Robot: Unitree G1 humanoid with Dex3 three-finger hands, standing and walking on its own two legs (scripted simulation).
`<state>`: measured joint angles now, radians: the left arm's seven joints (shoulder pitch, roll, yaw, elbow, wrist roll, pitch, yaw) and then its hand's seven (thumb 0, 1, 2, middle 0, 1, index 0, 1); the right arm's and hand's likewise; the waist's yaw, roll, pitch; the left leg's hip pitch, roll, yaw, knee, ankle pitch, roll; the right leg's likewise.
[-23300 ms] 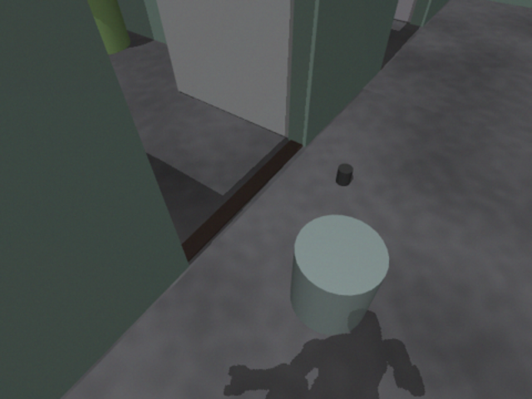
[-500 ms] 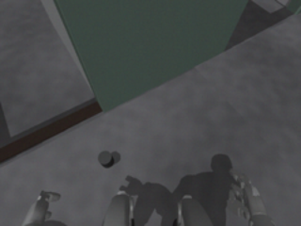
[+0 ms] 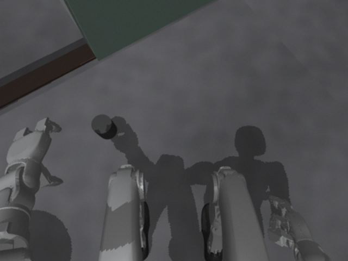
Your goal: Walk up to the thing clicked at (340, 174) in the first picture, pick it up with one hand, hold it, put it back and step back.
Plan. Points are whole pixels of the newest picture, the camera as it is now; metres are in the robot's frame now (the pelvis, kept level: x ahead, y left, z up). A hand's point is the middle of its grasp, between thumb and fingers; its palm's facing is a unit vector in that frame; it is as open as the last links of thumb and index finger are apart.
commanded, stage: rise first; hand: left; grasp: from above
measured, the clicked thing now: (104, 127) +0.49 +0.29 -0.41
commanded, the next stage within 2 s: approach in 1.32 s
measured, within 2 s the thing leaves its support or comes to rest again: neither
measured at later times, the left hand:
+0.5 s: hand (66, 143) +0.39 +0.34 -0.22, palm faces -0.45 -0.11 -0.88, open 14.1 cm
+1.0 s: hand (75, 136) +0.42 +0.33 -0.27, palm faces -0.45 -0.05 -0.89, open 14.2 cm
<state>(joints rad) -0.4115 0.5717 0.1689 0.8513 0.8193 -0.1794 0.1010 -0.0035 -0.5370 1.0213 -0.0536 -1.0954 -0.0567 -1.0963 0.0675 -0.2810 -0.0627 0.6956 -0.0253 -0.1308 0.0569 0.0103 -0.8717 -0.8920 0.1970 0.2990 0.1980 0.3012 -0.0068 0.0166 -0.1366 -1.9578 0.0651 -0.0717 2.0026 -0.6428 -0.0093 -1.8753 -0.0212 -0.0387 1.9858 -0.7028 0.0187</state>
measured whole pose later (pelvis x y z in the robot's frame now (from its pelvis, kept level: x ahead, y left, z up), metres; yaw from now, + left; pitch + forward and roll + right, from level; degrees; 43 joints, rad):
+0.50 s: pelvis -0.02 +0.00 -0.09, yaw -3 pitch +32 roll -7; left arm -0.72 0.74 0.16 1.20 1.17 -0.31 0.26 0.00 -0.53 1.01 -0.07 -1.02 -0.07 -1.02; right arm 0.12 -0.28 -0.03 0.76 -0.10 -0.02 0.10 0.01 -0.90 -0.90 0.20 0.30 0.20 0.30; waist -0.10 -0.01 -0.08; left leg -2.23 0.06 -0.13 2.27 -0.61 0.00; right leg -2.11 -0.01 -0.06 2.22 -0.68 0.03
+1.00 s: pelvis -0.01 +0.00 -0.12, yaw -5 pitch +33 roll -8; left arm -0.81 0.79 0.18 1.32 1.28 -0.32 0.36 0.00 -0.54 1.00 -0.07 -1.03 -0.08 -1.02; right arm 0.08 -0.26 0.00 0.77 -0.15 -0.01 0.13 0.00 -0.91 -0.90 0.20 0.30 0.20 0.30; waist -0.13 -0.03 -0.05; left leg -2.31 0.06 -0.15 2.37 -0.66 0.00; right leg -2.19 0.01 -0.07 2.32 -0.71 0.04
